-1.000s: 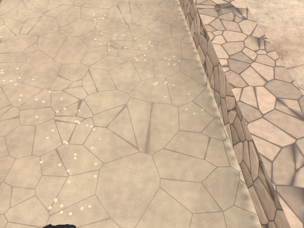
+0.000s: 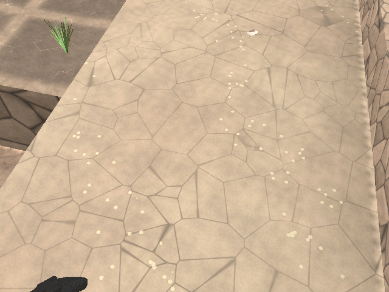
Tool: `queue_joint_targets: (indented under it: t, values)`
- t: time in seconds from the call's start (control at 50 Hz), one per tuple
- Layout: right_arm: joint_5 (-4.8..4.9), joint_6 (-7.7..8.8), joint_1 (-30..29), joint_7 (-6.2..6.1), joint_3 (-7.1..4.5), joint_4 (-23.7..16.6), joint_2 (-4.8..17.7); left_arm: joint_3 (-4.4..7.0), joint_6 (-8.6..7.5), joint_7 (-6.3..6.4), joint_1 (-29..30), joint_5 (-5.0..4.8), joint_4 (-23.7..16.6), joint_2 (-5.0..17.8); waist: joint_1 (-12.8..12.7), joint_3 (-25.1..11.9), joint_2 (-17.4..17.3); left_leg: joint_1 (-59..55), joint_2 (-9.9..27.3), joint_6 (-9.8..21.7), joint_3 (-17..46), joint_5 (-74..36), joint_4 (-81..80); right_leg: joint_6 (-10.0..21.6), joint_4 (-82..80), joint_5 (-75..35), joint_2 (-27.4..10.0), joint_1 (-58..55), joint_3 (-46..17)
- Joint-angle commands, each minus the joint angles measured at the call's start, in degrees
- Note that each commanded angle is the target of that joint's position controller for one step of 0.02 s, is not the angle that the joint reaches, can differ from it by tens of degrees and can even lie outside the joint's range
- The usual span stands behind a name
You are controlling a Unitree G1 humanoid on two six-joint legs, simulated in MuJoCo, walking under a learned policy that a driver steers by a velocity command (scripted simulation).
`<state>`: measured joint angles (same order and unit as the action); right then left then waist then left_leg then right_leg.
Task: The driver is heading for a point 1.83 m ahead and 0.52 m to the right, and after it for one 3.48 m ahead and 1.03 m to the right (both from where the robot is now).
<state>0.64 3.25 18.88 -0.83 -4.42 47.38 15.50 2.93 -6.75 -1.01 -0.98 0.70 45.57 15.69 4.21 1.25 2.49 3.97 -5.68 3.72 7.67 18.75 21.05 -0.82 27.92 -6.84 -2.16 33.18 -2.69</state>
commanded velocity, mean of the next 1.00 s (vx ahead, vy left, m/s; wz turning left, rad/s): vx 0.08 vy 0.00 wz -0.38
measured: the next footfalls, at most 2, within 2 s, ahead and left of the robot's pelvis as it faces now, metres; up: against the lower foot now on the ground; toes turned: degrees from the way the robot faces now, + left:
right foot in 0.04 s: +0.22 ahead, -0.13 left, +0.00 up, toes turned +0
left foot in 0.50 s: +0.24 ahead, +0.10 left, +0.00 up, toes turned -18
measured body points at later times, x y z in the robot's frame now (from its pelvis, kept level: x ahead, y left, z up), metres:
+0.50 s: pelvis +0.14 -0.01 -0.01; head +0.17 -0.01 +0.44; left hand +0.32 +0.25 -0.12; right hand +0.24 -0.31 -0.10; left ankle +0.20 +0.11 -0.74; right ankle +0.18 -0.13 -0.74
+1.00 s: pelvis +0.14 -0.04 +0.00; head +0.16 -0.07 +0.44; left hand +0.42 +0.12 -0.09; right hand +0.11 -0.35 -0.12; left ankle +0.19 +0.11 -0.69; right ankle +0.10 -0.13 -0.74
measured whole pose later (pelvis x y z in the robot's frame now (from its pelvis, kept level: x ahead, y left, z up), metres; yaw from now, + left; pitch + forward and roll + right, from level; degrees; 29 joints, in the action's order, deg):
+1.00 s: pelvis +0.14 -0.04 +0.00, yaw -28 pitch +2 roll +0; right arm -0.3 -0.6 11.0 -1.6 -4.5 42.9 18.4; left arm 3.2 1.6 -0.5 -8.3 1.0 37.8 15.6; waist 1.5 2.0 -2.4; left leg 24.0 4.4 -3.7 -1.3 30.8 53.3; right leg 2.2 30.6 15.5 1.0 17.0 0.2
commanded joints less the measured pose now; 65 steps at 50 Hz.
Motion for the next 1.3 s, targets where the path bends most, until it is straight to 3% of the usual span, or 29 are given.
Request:
queue_joint_targets:
  t: [0.02, 0.04, 0.06, 0.08, 0.1, 0.12, 0.14, 0.18, 0.26, 0.42, 0.48, 0.5, 0.52, 0.54, 0.56, 0.6, 0.68, 0.78, 0.86, 0.9, 0.92, 0.94, 0.96, 0.98, 1.02, 1.12, 1.22, 1.28, 1.3]
  values:
    - [-0.59, -0.13, 0.80, -0.61, -1.50, -1.61, 7.46, 1.66, -1.46, -0.67, -1.61, 0.39, -2.22, 6.64, -2.86, -3.58, -9.63, -2.12, 13.96, 4.73, 5.14, -36.51, 4.98, 3.38, -2.37, 1.11, 2.09, -8.70, 2.28]
    - [-0.70, -0.17, -0.02, -0.68, -1.31, -2.03, 7.21, 2.17, -1.61, -0.72, -6.30, 0.79, -0.67, 8.03, -5.32, -6.22, -8.57, -2.16, 11.48, 3.01, 3.24, -41.69, 11.46, 4.83, -3.91, -4.47, 2.46, -15.30, 2.89]
    - [-1.67, -0.03, 1.93, -0.73, -0.58, -3.12, 5.54, 2.71, -1.80, -0.86, -11.64, 1.62, 0.13, 11.28, -6.07, -13.29, -3.07, 4.10, 7.79, 0.54, 1.03, -31.70, 23.86, 8.37, 1.03, -25.16, -4.70, -29.18, -4.13]
    - [-1.41, 0.49, 10.62, -0.43, 0.42, -1.95, 3.07, 2.88, -0.87, -0.86, -15.35, 1.77, 0.79, 13.07, -4.81, -21.89, 9.75, 19.41, 1.76, -4.28, -2.69, -0.58, 44.47, 19.35, 2.51, -38.54, -17.42, -47.46, -20.42]
    - [-1.10, 0.53, 12.50, 0.04, 0.29, -1.22, 5.36, 2.14, 0.19, -1.31, -17.01, -0.35, 1.88, 9.64, -5.04, -26.04, 11.11, 25.19, 1.40, -5.57, -0.54, 19.32, 50.61, 22.34, -1.32, -30.84, -20.24, -50.26, -30.64]
    - [-0.26, 0.02, 6.68, 0.06, -0.51, -2.55, 8.78, 1.99, 1.13, -1.32, -13.33, -1.63, 0.41, 9.03, -6.02, -19.57, 6.15, 29.31, 3.93, -6.00, 0.20, 17.21, 54.15, 20.17, -3.40, -16.28, -17.89, -44.41, -28.89]
    - [-0.09, -0.70, -0.02, -0.34, -0.74, -4.19, 9.27, 1.72, 2.12, -0.97, -9.44, -1.45, -1.03, 8.35, -6.63, -12.79, 1.38, 31.49, 5.05, -6.23, -1.64, 14.32, 53.44, 17.89, -5.75, -8.06, -15.03, -36.33, -24.48]
    - [-0.68, -2.14, -4.35, -1.49, -1.15, -6.19, 8.66, 1.89, 3.25, -0.13, -6.39, -0.55, -2.16, 9.03, -5.12, -6.59, 0.08, 29.73, 7.13, -5.88, -2.32, 9.71, 47.90, 16.21, -9.45, -0.72, -11.99, -23.70, -21.11]
    - [-0.68, -2.56, -2.52, -2.73, -0.59, -6.17, 5.02, 2.79, 4.59, 1.02, -6.00, -0.27, -2.99, 9.85, -3.12, -7.97, 4.99, 23.11, 5.63, -6.52, -3.89, 6.59, 33.23, 14.76, -10.84, -1.81, -7.38, -17.92, -16.41]
    - [-0.40, -2.24, -8.37, -2.05, -0.58, -8.20, 5.77, 3.79, 7.18, 2.37, -6.68, -1.59, -4.62, 10.44, -4.89, -7.14, 6.39, 17.34, 3.57, -7.00, -2.57, -1.31, 16.68, 12.22, -10.96, 19.67, -5.12, -16.07, -22.29]
    - [-0.33, -1.09, -4.81, -1.34, -1.19, -7.29, 6.83, 3.34, 8.05, 2.72, -6.62, -2.07, -5.37, 9.11, -2.35, -6.60, 5.52, 7.52, 5.08, -4.84, -3.04, -9.15, 1.46, 8.76, -5.75, 18.03, -2.01, -13.91, -22.76]
    - [-1.49, -1.19, -3.05, -1.58, -2.03, -7.61, 10.61, 2.52, 8.15, 2.74, -8.38, -1.78, -5.74, 6.48, -2.89, -8.59, -1.05, 0.99, 15.40, -1.18, 4.75, -10.10, -1.58, 5.67, 2.74, 27.04, 1.36, -8.69, -18.52]
    - [-3.31, -2.06, -5.35, -1.60, -3.01, -8.04, 14.93, 2.26, 7.68, 2.60, -9.03, -2.05, -7.76, 4.78, -5.68, -6.04, -17.98, 1.32, 26.34, 7.19, 18.47, -18.87, -4.88, 2.44, 14.33, 39.40, 10.63, 1.87, -5.77]
    - [-4.30, -1.89, -7.27, -1.49, -2.36, -9.52, 11.92, 3.60, 7.03, 2.30, -9.68, -1.14, -7.16, 9.78, -4.92, -6.43, -16.62, 3.91, 30.09, 11.54, 21.31, -23.83, -4.91, 0.22, 28.35, 42.03, 7.23, 2.93, -5.24]
    - [-3.62, -1.71, -10.01, -1.67, -1.53, -10.66, 9.09, 4.64, 7.26, 2.12, -11.33, -1.62, -5.91, 11.92, -5.91, -6.02, -12.22, 4.73, 27.29, 10.13, 15.77, -25.26, -3.53, -0.67, 34.08, 38.84, 6.10, 2.54, -5.47]
    - [-1.64, -1.67, -13.04, -1.75, -0.99, -11.14, 7.26, 4.75, 8.88, 2.69, -13.22, -1.48, -4.28, 10.48, -6.48, -4.25, -9.42, 4.30, 21.70, 6.27, 6.72, -25.00, -1.79, -3.00, 39.96, 32.96, 4.85, 4.11, -4.01]
    - [-1.82, -2.65, -9.72, -2.33, -1.20, -10.22, 8.04, 3.34, 9.50, 2.05, -7.98, -2.26, -8.18, 6.61, -3.32, -3.17, -11.70, 1.52, 20.00, 7.79, -0.35, -28.29, -2.29, -5.54, 35.13, 28.03, 2.84, 5.49, 0.02]
    - [-1.29, -3.37, -9.26, -1.99, -2.70, -10.15, 11.64, 2.60, 9.40, 0.53, -5.72, -1.88, -11.52, 5.92, -1.92, -5.86, -13.38, 1.34, 22.55, 8.45, -4.06, -29.87, -1.32, -4.51, 20.79, 28.84, 0.71, -4.52, 3.85]
    - [0.60, -3.16, -9.63, -0.86, -2.79, -9.34, 12.13, 2.99, 9.64, -0.14, -8.55, -1.70, -11.34, 6.18, -3.63, -5.54, -13.34, 2.73, 22.72, 7.05, -4.34, -28.46, 2.71, -0.87, 5.34, 23.92, 2.88, -13.69, 6.45]
    - [0.69, -2.73, -6.69, -0.49, -1.69, -7.52, 9.09, 3.66, 9.45, 0.36, -12.65, -1.35, -9.94, 8.20, -5.21, -6.91, -8.08, 10.08, 19.30, 0.86, -8.41, -19.77, 10.06, 2.63, -7.47, 7.96, 1.91, -27.77, 2.81]
    - [-2.63, -2.26, -5.43, 0.18, 0.03, -8.94, 4.39, 4.64, 9.39, 1.40, -14.11, -0.77, -10.85, 13.84, -3.26, -10.70, 8.20, 22.42, 13.72, -5.31, -14.14, 3.99, 24.77, 7.27, -5.67, -15.07, -12.85, -39.27, -14.79]
    - [-2.49, -2.24, -8.47, -0.24, -0.13, -10.51, 4.95, 4.02, 8.68, 1.20, -12.03, 0.69, -11.68, 13.73, -4.71, -10.11, 13.32, 29.74, 8.80, -7.97, -10.28, 20.84, 34.45, 19.04, -5.37, -22.14, -21.72, -33.95, -21.70]
    - [-1.24, -2.57, -11.41, -0.76, -1.13, -10.45, 8.82, 3.31, 7.62, 0.73, -12.48, 1.33, -11.40, 11.02, -7.34, -10.00, 7.57, 29.15, 9.89, -8.12, -6.57, 19.98, 40.08, 20.57, -7.06, -15.21, -19.23, -30.53, -19.02]
    - [-0.48, -3.00, -11.46, -0.97, -1.45, -9.95, 9.05, 2.82, 6.83, 0.63, -10.40, 1.12, -10.53, 9.82, -5.99, -7.57, 6.69, 29.52, 10.17, -7.77, -5.73, 16.57, 41.48, 17.65, -7.33, -9.92, -15.43, -28.92, -14.74]
    - [-1.09, -4.02, -9.22, -1.74, -1.78, -7.92, 9.07, 2.33, 6.50, 0.95, -6.12, -0.17, -10.26, 8.79, -4.26, -5.25, 5.75, 28.40, 10.39, -8.25, -5.05, 10.08, 40.27, 14.06, -7.95, -5.67, -11.93, -25.90, -10.76]
    - [-0.83, -3.92, -7.77, -1.40, -0.34, -6.71, 5.22, 1.29, 6.56, 1.68, -4.44, 0.05, -8.75, 6.30, -3.73, -5.93, 5.72, 19.43, 9.61, -8.69, -6.12, 3.26, 26.94, 13.27, -7.94, -2.27, -8.77, -23.45, -6.75]
    - [-0.80, -3.53, -6.54, -0.82, 0.04, -5.60, 5.35, 0.68, 6.81, 1.33, -4.12, -0.37, -6.61, 5.96, -2.95, -4.16, 4.62, 8.60, 7.93, -6.90, -7.88, -5.50, 6.51, 12.26, -7.32, 9.44, -8.50, -20.34, -9.59]
    - [-1.77, -3.17, -5.78, -0.97, -0.63, -5.34, 11.23, 0.18, 5.47, 0.46, -9.57, 0.85, -4.63, 4.42, -6.42, -4.38, -6.47, -0.18, 14.48, -2.64, -1.87, -24.03, 4.64, 4.59, -4.64, 22.18, -0.97, -14.76, -4.46]
    - [-1.21, -3.03, -7.41, -0.52, -0.47, -4.65, 9.24, 0.03, 5.50, 0.57, -8.28, 0.86, -4.51, 3.93, -6.01, -3.77, -9.87, 6.73, 13.14, -1.02, -1.90, -11.94, 3.66, 2.58, -4.29, 22.47, 1.27, -18.94, -1.32]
